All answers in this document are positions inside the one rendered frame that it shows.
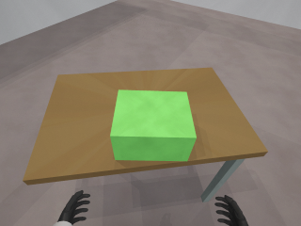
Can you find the carton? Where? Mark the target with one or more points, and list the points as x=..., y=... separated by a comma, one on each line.
x=152, y=125

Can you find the left robot hand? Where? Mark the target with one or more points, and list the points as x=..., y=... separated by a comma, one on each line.
x=69, y=212

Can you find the table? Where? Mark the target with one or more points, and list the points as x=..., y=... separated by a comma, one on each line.
x=74, y=138

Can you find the right robot hand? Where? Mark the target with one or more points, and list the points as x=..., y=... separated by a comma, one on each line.
x=235, y=214

